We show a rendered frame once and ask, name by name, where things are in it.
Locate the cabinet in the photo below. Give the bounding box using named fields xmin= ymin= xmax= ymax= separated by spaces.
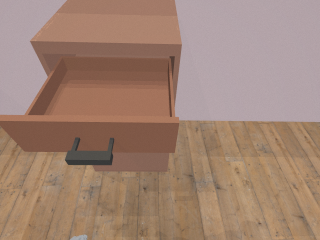
xmin=30 ymin=0 xmax=182 ymax=172

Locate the handle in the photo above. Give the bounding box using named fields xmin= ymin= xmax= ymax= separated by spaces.
xmin=65 ymin=137 xmax=114 ymax=166

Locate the drawer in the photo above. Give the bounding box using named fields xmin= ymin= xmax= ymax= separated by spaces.
xmin=0 ymin=56 xmax=180 ymax=153

